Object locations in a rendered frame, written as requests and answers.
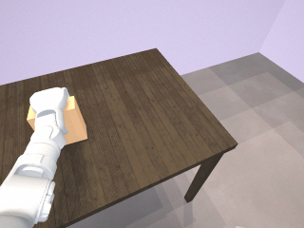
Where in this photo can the robot left forearm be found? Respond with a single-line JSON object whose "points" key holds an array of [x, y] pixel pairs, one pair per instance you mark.
{"points": [[44, 148]]}

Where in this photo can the table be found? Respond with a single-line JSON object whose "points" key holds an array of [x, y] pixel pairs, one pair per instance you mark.
{"points": [[144, 125]]}

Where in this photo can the robot left hand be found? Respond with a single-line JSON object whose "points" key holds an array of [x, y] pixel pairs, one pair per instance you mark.
{"points": [[52, 97]]}

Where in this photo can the robot left upper arm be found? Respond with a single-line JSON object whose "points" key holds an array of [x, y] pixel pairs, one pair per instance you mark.
{"points": [[25, 201]]}

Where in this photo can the sponge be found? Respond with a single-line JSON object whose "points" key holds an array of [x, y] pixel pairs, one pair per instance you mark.
{"points": [[73, 120]]}

